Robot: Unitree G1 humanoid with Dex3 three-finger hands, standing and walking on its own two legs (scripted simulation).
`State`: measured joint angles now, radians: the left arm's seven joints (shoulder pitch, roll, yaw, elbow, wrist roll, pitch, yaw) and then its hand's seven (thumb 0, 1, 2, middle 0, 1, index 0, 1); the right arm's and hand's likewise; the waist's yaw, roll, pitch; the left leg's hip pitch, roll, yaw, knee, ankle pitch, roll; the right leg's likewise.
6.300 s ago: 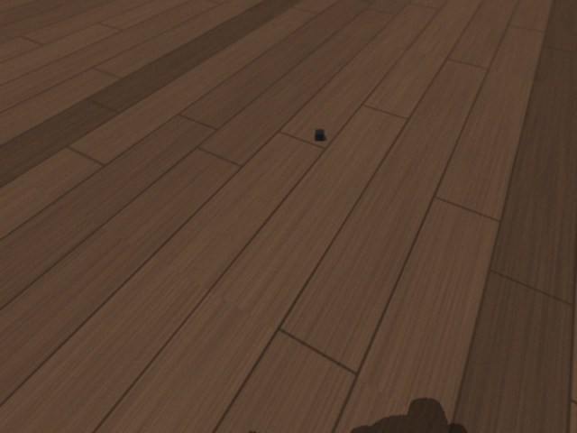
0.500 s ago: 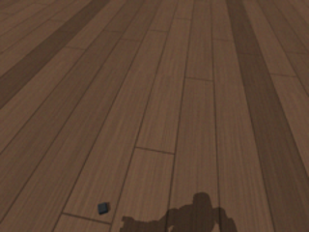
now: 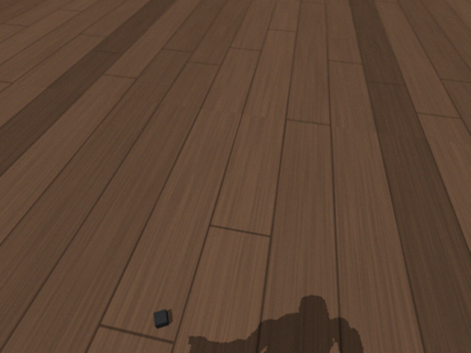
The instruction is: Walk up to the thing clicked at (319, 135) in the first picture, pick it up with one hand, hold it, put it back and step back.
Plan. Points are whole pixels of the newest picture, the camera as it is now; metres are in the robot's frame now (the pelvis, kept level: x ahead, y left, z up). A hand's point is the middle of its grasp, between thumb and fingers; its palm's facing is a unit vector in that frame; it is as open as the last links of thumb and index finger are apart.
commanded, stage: stand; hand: left
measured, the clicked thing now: (161, 318) +0.38 +0.28 -0.76
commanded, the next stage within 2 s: none
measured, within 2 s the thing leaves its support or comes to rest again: neither
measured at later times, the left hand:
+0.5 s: hand out of the picture +0.05 +0.26 -0.16, palm faces -0.02 -0.94 -0.35, open 7.4 cm
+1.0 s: hand out of the picture +0.05 +0.26 -0.16, palm faces -0.02 -0.94 -0.34, open 7.4 cm
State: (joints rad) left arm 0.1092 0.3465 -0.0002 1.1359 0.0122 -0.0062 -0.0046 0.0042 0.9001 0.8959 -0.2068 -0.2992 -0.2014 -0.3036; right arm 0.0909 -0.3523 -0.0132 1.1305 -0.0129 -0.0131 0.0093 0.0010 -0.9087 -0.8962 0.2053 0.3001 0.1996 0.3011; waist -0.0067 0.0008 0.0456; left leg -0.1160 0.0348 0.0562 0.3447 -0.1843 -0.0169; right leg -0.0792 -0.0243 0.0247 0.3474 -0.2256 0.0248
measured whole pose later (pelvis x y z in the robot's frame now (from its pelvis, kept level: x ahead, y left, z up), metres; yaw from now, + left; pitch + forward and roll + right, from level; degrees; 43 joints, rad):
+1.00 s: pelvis -0.01 +0.01 +0.00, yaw +1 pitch -2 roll +0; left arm 0.13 0.36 0.00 1.13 0.02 -0.01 0.00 0.00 0.90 0.90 -0.21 -0.30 -0.20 -0.30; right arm 0.10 -0.35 -0.01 1.14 -0.01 -0.01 0.02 0.00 -0.91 -0.90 0.21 0.30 0.20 0.30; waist -0.01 -0.01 0.04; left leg -0.14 0.02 0.03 0.32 -0.15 0.00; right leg -0.08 -0.04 0.00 0.30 -0.18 0.04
